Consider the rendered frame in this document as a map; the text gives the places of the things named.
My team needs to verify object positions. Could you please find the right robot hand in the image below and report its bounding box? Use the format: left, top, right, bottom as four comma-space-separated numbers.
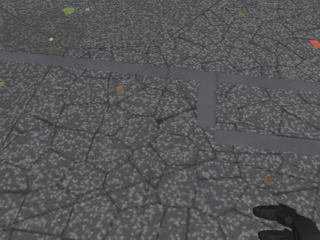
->
252, 203, 320, 240

